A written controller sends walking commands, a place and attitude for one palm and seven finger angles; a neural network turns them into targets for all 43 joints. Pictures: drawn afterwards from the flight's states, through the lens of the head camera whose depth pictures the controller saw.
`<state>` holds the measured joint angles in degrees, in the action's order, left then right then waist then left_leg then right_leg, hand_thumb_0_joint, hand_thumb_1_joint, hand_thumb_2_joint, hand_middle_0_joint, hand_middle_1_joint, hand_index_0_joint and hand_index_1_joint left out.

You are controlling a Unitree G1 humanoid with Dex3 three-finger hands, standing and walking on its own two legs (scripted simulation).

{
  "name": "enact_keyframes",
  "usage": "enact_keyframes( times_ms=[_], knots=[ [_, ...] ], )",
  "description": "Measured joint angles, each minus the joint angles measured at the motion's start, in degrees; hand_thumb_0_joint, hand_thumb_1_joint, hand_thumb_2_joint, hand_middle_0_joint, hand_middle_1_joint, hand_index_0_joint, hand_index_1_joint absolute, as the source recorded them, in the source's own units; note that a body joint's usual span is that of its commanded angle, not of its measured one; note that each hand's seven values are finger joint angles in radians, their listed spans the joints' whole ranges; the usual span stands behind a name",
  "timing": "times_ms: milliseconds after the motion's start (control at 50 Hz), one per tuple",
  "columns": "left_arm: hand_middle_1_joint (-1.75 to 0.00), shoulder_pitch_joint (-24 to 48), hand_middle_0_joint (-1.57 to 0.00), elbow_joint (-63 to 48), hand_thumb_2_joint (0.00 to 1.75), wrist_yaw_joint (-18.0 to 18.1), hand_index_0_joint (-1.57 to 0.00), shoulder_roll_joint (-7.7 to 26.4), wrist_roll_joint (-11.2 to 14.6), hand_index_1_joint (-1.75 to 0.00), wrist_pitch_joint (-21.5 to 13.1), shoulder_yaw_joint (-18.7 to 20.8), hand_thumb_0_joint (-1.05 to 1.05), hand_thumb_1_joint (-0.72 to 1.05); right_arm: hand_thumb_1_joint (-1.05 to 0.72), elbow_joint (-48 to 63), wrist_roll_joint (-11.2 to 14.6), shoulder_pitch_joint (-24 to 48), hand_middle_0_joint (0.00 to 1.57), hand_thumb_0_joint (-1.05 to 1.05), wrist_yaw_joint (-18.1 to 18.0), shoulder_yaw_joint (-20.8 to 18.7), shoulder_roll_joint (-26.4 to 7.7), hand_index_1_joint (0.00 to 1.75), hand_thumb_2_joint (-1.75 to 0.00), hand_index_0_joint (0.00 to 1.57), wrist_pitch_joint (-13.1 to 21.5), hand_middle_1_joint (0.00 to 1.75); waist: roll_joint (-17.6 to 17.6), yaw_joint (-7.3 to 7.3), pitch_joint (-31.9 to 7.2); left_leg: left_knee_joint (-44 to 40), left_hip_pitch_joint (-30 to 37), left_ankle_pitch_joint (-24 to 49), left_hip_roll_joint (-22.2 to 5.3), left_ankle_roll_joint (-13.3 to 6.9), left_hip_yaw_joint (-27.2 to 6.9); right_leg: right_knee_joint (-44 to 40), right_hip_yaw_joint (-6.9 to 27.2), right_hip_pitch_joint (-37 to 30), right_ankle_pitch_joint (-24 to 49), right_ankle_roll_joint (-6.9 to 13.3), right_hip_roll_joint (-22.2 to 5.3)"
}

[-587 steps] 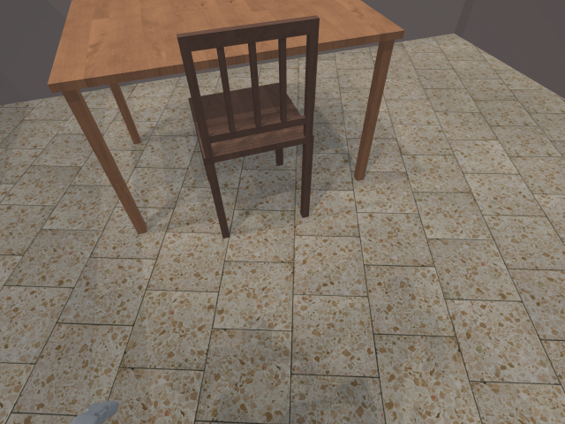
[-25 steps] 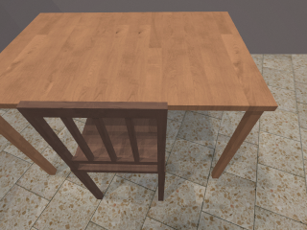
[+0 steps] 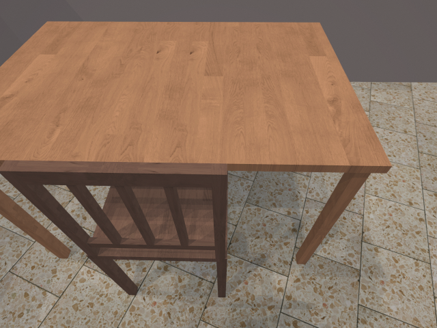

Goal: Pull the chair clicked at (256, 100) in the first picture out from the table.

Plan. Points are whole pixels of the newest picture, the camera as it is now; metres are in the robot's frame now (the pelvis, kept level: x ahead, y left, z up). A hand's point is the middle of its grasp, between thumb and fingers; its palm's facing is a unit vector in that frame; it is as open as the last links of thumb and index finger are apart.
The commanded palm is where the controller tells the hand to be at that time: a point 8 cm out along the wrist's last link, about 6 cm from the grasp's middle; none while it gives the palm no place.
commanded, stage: look again from close up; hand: left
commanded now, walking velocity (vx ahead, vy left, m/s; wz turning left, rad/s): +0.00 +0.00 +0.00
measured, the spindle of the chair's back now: (138, 216) +0.36 +0.21 -0.08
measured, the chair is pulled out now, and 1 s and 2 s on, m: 0.00 0.00 0.00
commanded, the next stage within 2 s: shuffle to correct the standing spot in 0.40 s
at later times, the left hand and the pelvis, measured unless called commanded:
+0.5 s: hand out of the picture +0.00 +0.17 -0.17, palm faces +0.02 -0.98 -0.22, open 7.4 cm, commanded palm none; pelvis +0.00 -0.01 +0.00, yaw +0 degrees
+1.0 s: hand out of the picture -0.03 +0.21 -0.18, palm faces +0.00 -0.97 -0.24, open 7.4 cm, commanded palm none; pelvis -0.08 +0.01 -0.01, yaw -1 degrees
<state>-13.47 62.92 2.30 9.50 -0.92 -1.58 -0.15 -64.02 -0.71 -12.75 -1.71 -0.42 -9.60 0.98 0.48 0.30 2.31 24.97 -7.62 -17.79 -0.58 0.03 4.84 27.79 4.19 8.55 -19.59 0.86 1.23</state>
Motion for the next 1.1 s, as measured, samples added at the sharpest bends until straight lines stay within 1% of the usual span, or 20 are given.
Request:
enact_keyframes(
  times_ms=[380,600,680,780,840,880,900,920,960,1000,1040,1100],
  knots=[
    [-0.3,-1.74,-0.2,0.24,0.9,0.25,-0.2,-0.3,0.17,-0.3,-0.03,-0.16,0.0,0.91,-0.91,-1.42,0.16,-1.5,0.19,0.01,-0.18,0.25,0.95,0.3,-0.9,0.2,-0.21,0.29,-0.3,0.03,-0.02,-1.59,1.28,0.85,-0.87,0.75,-0.55,-2.49,-0.56,-1.79,1.23,0.68,0.83],
    [-0.3,-2.61,-0.2,-0.06,0.9,0.29,-0.2,-0.65,0.17,-0.3,0.26,-0.23,0.01,0.91,-0.91,-1.28,0.33,-1.88,0.19,0.01,-0.26,0.15,1.38,0.3,-0.9,0.2,-0.31,0.29,-0.65,-0.25,0.28,-2.13,0.81,1.98,-0.74,0.74,-0.54,-2.47,-0.58,-1.06,2.05,0.67,0.71],
    [-0.3,-1.87,-0.2,-1.56,0.9,0.46,-0.2,-0.5,0.04,-0.3,0.81,0.33,0.0,0.91,-0.91,0.27,0.36,-0.9,0.19,0.01,-0.3,-0.5,1.14,0.3,-0.9,0.2,-1.01,0.3,-0.67,-0.48,1.59,-0.6,-0.89,2.2,-0.62,0.67,-0.21,-0.18,-0.29,1.1,1.94,0.6,0.6],
    [-0.3,-0.33,-0.2,-3.95,0.9,0.45,-0.2,0.16,-0.24,-0.3,1.72,1.08,0.0,0.91,-0.91,3.06,0.22,1.19,0.2,0.01,-0.12,-1.67,0.24,0.3,-0.9,0.2,-2.32,0.3,-0.1,-0.4,3.57,3.49,-4.38,1.88,-0.85,0.5,0.01,3.53,-0.14,4.48,1.89,0.56,0.78],
    [-0.3,0.67,-0.2,-5.37,0.9,0.3,-0.2,0.68,-0.54,-0.3,2.36,1.42,0.0,0.91,-0.91,4.71,0.23,2.19,0.2,0.01,0.02,-2.49,-0.66,0.3,-0.9,0.2,-3.13,0.3,0.41,-0.06,4.34,7.69,-7.31,1.53,-0.88,0.51,-0.78,5.48,-0.55,6.29,2.0,0.54,0.82],
    [-0.3,1.27,-0.2,-6.18,0.9,0.31,-0.2,1.07,-0.78,-0.3,2.74,1.63,0.0,0.91,-0.91,5.4,0.2,2.69,0.19,0.01,0.07,-2.9,-1.16,0.3,-0.9,0.2,-3.5,0.3,0.13,-0.07,4.63,11.24,-8.78,-2.15,-0.13,0.72,-1.95,6.5,-0.48,7.34,2.2,0.4,0.52],
    [-0.3,1.42,-0.2,-6.51,0.9,0.35,-0.2,1.31,-0.92,-0.3,2.89,1.68,0.0,0.91,-0.91,5.65,0.19,2.73,0.19,0.01,0.13,-3.01,-1.29,0.3,-0.9,0.2,-3.48,0.29,-0.21,-0.04,4.47,11.86,-8.97,-3.62,0.24,0.69,-2.36,6.81,-0.36,7.88,2.37,0.21,0.31],
    [-0.3,1.45,-0.2,-6.78,0.9,0.35,-0.2,1.56,-1.0,-0.3,3.04,1.72,0.0,0.91,-0.91,5.86,0.2,2.55,0.19,0.01,0.23,-3.01,-1.35,0.3,-0.9,0.2,-3.23,0.29,-0.6,0.03,4.13,10.57,-8.42,-3.54,0.49,0.55,-2.61,7.14,-0.2,8.44,2.53,-0.1,0.13],
    [-0.3,1.66,-0.2,-6.88,0.9,0.22,-0.2,2.22,-0.82,-0.3,3.32,1.76,0.0,0.91,-0.91,5.82,0.05,1.87,0.19,0.0,0.37,-2.69,-1.04,0.3,-0.9,0.2,-2.12,0.29,-2.02,0.15,3.62,7.21,-7.43,2.08,1.21,-0.23,-2.17,7.95,0.37,9.17,2.58,-0.75,-0.55],
    [-0.3,1.55,-0.2,-6.44,0.9,0.01,-0.2,2.5,-0.49,-0.3,3.44,1.78,0.0,0.91,-0.91,5.35,-0.38,0.62,0.19,0.0,0.6,-2.14,-0.52,0.3,-0.9,0.2,-1.34,0.29,-3.0,-0.03,2.66,6.16,-6.82,3.06,1.63,-1.17,-1.43,9.16,0.89,9.43,-1.1,-0.48,-0.84],
    [-0.3,0.98,-0.2,-5.98,0.9,-0.29,-0.2,2.27,-0.71,-0.3,3.52,1.66,0.0,0.91,-0.91,4.65,-0.64,-0.87,0.19,0.0,0.97,-1.64,-0.13,0.3,-0.9,0.2,-1.4,0.29,-2.67,-0.01,1.05,4.75,-6.43,3.1,1.43,-1.81,-1.38,12.67,-0.53,9.81,-4.47,-0.18,-0.81],
    [-0.3,-0.57,-0.2,-5.8,0.9,-0.81,-0.2,1.76,-1.0,-0.3,3.25,1.62,0.0,0.91,-0.91,3.39,-0.94,-2.59,0.19,0.0,1.39,-1.07,0.64,0.3,-0.9,0.2,-1.95,0.29,-1.79,-0.12,-1.04,2.84,-6.48,4.09,1.05,-2.17,-1.65,18.26,-2.8,9.22,-6.65,0.2,-0.52]
  ],
)
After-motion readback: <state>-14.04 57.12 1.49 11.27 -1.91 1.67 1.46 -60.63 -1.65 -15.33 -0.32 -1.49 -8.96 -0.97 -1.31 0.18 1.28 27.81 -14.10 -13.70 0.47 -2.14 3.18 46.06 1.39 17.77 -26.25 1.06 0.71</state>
